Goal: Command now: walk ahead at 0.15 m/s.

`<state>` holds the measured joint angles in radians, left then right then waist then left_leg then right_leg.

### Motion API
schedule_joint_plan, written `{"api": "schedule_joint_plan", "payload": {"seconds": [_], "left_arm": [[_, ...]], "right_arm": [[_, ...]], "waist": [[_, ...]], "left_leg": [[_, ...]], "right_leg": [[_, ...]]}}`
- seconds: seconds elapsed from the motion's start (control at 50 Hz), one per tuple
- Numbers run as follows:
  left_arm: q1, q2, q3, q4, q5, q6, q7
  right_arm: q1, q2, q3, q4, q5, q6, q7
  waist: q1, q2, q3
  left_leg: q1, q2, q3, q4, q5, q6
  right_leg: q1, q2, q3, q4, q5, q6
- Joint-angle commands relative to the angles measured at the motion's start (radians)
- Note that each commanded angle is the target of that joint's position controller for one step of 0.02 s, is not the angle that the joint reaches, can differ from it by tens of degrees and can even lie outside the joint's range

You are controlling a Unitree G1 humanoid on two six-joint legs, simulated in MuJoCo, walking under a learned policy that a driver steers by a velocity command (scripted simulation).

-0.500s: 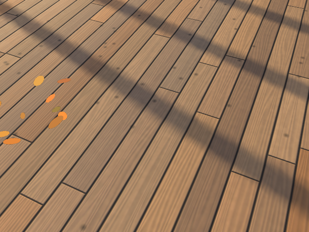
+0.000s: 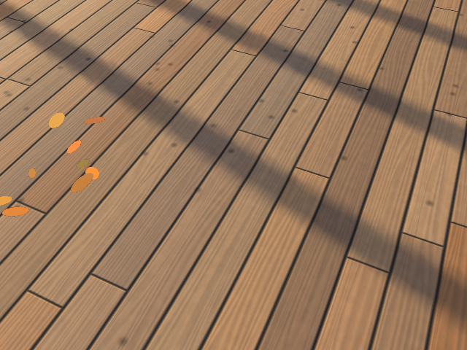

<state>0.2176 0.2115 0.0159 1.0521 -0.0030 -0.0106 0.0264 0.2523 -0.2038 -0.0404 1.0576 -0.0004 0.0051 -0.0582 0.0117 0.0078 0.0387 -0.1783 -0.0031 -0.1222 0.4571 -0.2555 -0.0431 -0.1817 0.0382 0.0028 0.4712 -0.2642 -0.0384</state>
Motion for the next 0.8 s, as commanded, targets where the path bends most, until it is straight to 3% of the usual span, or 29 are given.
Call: {"api": "schedule_joint_plan", "payload": {"seconds": [0.02,0.04,0.06,0.08,0.1,0.12,0.16,0.2,0.22,0.24,0.26,0.28,0.3,0.32,0.34,0.36,0.38,0.42,0.46,0.52,0.6,0.64,0.68,0.7,0.72,0.74,0.76,0.78,0.8], "left_arm": [[0.092,0.165,0.038,-0.006,-0.018,0.0,0.009],[0.156,0.21,0.052,0.003,-0.027,-0.004,0.011],[0.163,0.257,0.069,-0.003,-0.029,-0.018,0.012],[0.131,0.238,0.066,-0.025,-0.013,-0.039,0.013],[0.09,0.196,0.056,-0.045,-0.007,-0.058,0.009],[0.059,0.168,0.05,-0.066,-0.012,-0.07,0.004],[0.048,0.174,0.051,-0.088,-0.032,-0.074,0.0],[0.046,0.207,0.058,-0.1,-0.038,-0.07,0.0],[0.082,0.218,0.071,-0.066,0.038,-0.054,-0.016],[0.056,0.21,0.075,-0.077,0.04,-0.044,-0.022],[0.031,0.205,0.078,-0.089,0.03,-0.04,-0.024],[0.002,0.178,0.071,-0.106,0.034,-0.042,-0.025],[-0.07,0.073,0.043,-0.147,0.04,-0.053,-0.032],[-0.12,-0.012,0.024,-0.217,0.028,-0.066,-0.032],[-0.089,0.02,0.026,-0.237,0.022,-0.065,-0.045],[-0.11,0.083,0.038,-0.237,0.023,-0.064,-0.058],[-0.064,0.098,0.046,-0.213,0.028,-0.063,-0.07],[-0.013,0.103,0.054,-0.187,0.041,-0.04,-0.089],[-0.043,0.075,0.051,-0.197,0.029,-0.017,-0.095],[-0.157,0.064,0.048,-0.237,0.02,-0.003,-0.096],[-0.3,0.053,0.036,-0.3,0.027,-0.005,-0.108],[-0.34,0.043,0.026,-0.33,0.027,-0.009,-0.113],[-0.315,0.055,0.023,-0.341,0.02,-0.009,-0.106],[-0.267,0.075,0.028,-0.333,0.018,-0.007,-0.1],[-0.161,0.104,0.037,-0.312,0.016,-0.007,-0.095],[0.01,0.142,0.055,-0.273,0.013,-0.006,-0.087],[0.211,0.196,0.084,-0.215,0.012,-0.01,-0.075],[0.306,0.234,0.114,-0.178,0.01,-0.013,-0.058],[0.178,0.29,0.128,-0.188,0.015,-0.001,-0.045]], "right_arm": [[0.054,-0.085,-0.014,-0.008,0.013,-0.008,-0.002],[-0.005,-0.099,-0.016,-0.041,0.018,-0.02,0.004],[-0.088,-0.088,-0.009,-0.091,0.029,-0.041,0.015],[-0.146,-0.101,-0.013,-0.121,0.033,-0.062,0.025],[-0.126,-0.103,-0.017,-0.118,0.029,-0.081,0.035],[-0.087,-0.092,-0.019,-0.107,0.027,-0.097,0.043],[-0.074,-0.091,-0.022,-0.102,0.028,-0.117,0.049],[-0.068,-0.069,-0.018,-0.097,0.029,-0.124,0.05],[-0.05,-0.065,-0.018,-0.111,-0.044,-0.082,0.087],[0.001,-0.05,-0.021,-0.1,-0.04,-0.063,0.093],[0.075,-0.053,-0.025,-0.079,-0.031,-0.055,0.087],[0.19,-0.073,-0.032,-0.044,-0.029,-0.061,0.077],[0.355,-0.153,-0.049,-0.014,-0.049,-0.082,0.062],[0.352,-0.23,-0.047,-0.034,-0.06,-0.091,0.054],[0.25,-0.253,-0.055,-0.05,-0.057,-0.085,0.047],[0.128,-0.2,-0.043,-0.092,-0.04,-0.094,0.053],[0.075,-0.171,-0.035,-0.108,-0.029,-0.106,0.059],[0.078,-0.127,-0.021,-0.105,-0.028,-0.126,0.051],[0.143,-0.108,-0.017,-0.077,-0.03,-0.136,0.052],[0.205,-0.092,-0.013,-0.061,-0.034,-0.142,0.056],[0.258,-0.074,-0.004,-0.045,-0.035,-0.145,0.039],[0.265,-0.09,-0.003,-0.038,-0.032,-0.141,0.029],[0.246,-0.132,-0.007,-0.044,-0.03,-0.133,0.016],[0.254,-0.163,-0.014,-0.046,-0.03,-0.121,0.005],[0.239,-0.201,-0.025,-0.058,-0.034,-0.105,-0.003],[0.2,-0.238,-0.039,-0.078,-0.039,-0.09,-0.004],[0.152,-0.258,-0.049,-0.106,-0.042,-0.079,0.007],[0.122,-0.242,-0.053,-0.114,-0.043,-0.077,0.026],[0.056,-0.077,-0.017,-0.195,-0.04,-0.096,0.053]], "waist": [[0.021,-0.088,-0.02],[0.053,-0.161,0.028],[0.067,-0.234,0.107],[0.063,-0.19,0.157],[0.029,-0.134,0.143],[0.004,-0.105,0.095],[-0.004,-0.11,0.037],[-0.018,-0.148,0.018],[-0.029,-0.143,-0.001],[-0.061,-0.119,0.025],[-0.094,-0.073,0.027],[-0.145,0.005,0.013],[-0.229,0.24,-0.024],[-0.19,0.302,-0.015],[-0.105,0.227,0.003],[-0.063,0.093,0.047],[-0.031,0.055,0.029],[-0.008,0.082,0.005],[-0.017,0.063,0.041],[-0.043,0.048,0.091],[-0.062,0.044,0.156],[-0.055,0.048,0.161],[-0.016,0.079,0.106],[0.017,0.105,0.059],[0.076,0.134,-0.001],[0.158,0.164,-0.079],[0.241,0.159,-0.166],[0.277,0.08,-0.193],[0.138,-0.198,-0.111]], "left_leg": [[-0.097,-0.073,0.111,0.078,-0.245,0.039],[-0.243,-0.07,0.136,0.212,-0.316,0.047],[-0.341,-0.003,0.127,0.37,-0.242,0.056],[-0.438,0.056,0.074,0.499,-0.227,0.063],[-0.496,0.09,0.054,0.563,-0.183,0.075],[-0.501,0.113,0.052,0.559,-0.143,0.086],[-0.387,0.108,0.103,0.377,-0.089,0.079],[-0.185,0.056,0.172,0.209,-0.059,0.058],[-0.103,-0.006,0.248,0.126,-0.151,0.062],[0.012,-0.02,0.297,0.058,-0.036,0.059],[0.136,-0.042,0.327,0.031,-0.007,0.06],[0.288,-0.028,0.282,0.008,-0.062,0.065],[0.406,0.192,-0.036,-0.144,-0.311,0.086],[0.366,0.398,-0.469,-0.331,-0.636,0.126],[0.274,0.488,-0.612,-0.387,-0.779,0.201],[0.212,0.441,-0.478,-0.358,-0.661,0.18],[0.165,0.363,-0.296,-0.345,-0.5,0.144],[0.122,0.286,-0.083,-0.373,-0.306,0.104],[0.129,0.256,0.047,-0.376,-0.162,0.084],[0.142,0.23,0.194,-0.398,-0.005,0.064],[0.225,0.224,0.317,-0.429,0.193,0.07],[0.277,0.225,0.383,-0.405,0.435,0.059],[0.305,0.232,0.444,-0.292,1.006,0.043],[0.351,0.247,0.45,-0.195,1.253,0.038],[0.371,0.265,0.449,-0.047,1.405,0.041],[0.346,0.286,0.433,0.159,1.482,0.061],[0.252,0.299,0.396,0.423,1.38,0.094],[0.039,0.221,0.389,0.762,0.893,0.096],[-0.45,0.011,0.321,1.113,-0.15,0.06]], "right_leg": [[0.014,-0.095,0.143,-0.173,-0.435,-0.071],[0.027,-0.217,0.323,-0.276,-0.684,-0.138],[-0.019,-0.378,0.539,-0.392,-0.75,-0.221],[-0.029,-0.435,0.616,-0.43,-0.635,-0.252],[0.011,-0.426,0.575,-0.409,-0.514,-0.232],[0.043,-0.393,0.502,-0.383,-0.428,-0.198],[0.025,-0.309,0.329,-0.377,-0.3,-0.14],[-0.082,-0.236,0.207,-0.358,-0.237,-0.129],[-0.107,-0.206,0.166,-0.331,-0.326,-0.154],[-0.198,-0.202,0.142,-0.277,-0.366,-0.16],[-0.299,-0.191,0.13,-0.21,-0.412,-0.159],[-0.415,-0.15,0.094,-0.045,-0.392,-0.145],[-0.566,-0.035,-0.007,0.379,-0.265,-0.105],[-0.763,0.05,0.074,0.65,-0.231,-0.098],[-0.83,-0.042,0.137,0.768,-0.113,-0.115],[-0.829,-0.096,0.143,0.787,0.01,-0.103],[-0.748,-0.116,0.145,0.748,0.08,-0.078],[-0.661,-0.125,0.092,0.775,0.139,-0.041],[-0.696,-0.122,0.064,0.793,0.195,-0.036],[-0.726,-0.105,0.011,0.718,0.257,-0.043],[-0.744,-0.111,-0.094,0.517,0.269,-0.066],[-0.68,-0.094,-0.161,0.394,0.244,-0.094],[-0.497,-0.017,-0.244,0.298,0.21,-0.145],[-0.426,0.026,-0.269,0.286,0.177,-0.165],[-0.324,0.056,-0.272,0.28,0.125,-0.184],[-0.167,0.078,-0.258,0.289,0.051,-0.208],[0.052,0.088,-0.196,0.239,-0.025,-0.243],[0.277,0.053,-0.076,0.133,-0.083,-0.273],[0.426,-0.149,0.363,0.059,-0.209,-0.358]]}}
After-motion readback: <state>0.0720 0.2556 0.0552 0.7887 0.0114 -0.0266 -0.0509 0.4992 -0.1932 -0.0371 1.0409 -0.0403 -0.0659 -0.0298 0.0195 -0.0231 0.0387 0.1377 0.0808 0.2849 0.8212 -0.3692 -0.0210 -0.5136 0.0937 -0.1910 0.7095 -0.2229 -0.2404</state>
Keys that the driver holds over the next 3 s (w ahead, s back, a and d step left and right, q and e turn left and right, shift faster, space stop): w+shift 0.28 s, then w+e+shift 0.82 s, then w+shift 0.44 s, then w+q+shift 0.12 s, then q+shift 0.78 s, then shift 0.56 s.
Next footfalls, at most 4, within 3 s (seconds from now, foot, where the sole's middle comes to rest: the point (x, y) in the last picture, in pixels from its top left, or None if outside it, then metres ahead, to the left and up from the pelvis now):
0.30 left None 0.11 0.17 -0.78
0.78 right None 0.49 -0.04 -0.78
1.22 left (291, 222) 0.95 -0.15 -0.78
1.66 right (415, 194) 1.08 -0.60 -0.78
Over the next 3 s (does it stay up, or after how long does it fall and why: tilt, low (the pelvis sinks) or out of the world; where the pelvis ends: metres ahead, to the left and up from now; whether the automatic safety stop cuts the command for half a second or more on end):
stays up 1.32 -0.74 0.00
